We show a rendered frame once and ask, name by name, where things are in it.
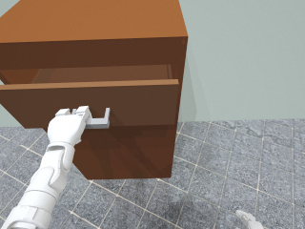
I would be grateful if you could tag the robot right hand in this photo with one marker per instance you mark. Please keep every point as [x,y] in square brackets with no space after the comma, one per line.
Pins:
[248,220]

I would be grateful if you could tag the left robot forearm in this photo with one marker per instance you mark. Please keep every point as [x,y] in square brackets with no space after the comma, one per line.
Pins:
[36,205]

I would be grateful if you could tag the cabinet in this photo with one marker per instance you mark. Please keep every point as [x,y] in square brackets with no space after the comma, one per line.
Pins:
[58,34]

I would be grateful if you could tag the drawer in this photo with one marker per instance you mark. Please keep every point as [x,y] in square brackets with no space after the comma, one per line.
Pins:
[136,95]

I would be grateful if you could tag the robot left hand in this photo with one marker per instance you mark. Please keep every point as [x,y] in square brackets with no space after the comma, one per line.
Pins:
[67,127]

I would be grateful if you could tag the handle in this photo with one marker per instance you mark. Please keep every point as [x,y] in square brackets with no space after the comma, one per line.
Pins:
[97,123]

